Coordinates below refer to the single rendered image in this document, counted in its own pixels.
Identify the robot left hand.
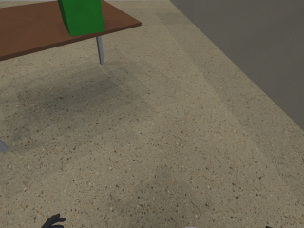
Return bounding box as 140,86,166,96
41,213,66,228

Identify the carton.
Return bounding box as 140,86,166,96
57,0,104,36

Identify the table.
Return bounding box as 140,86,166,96
0,0,142,152

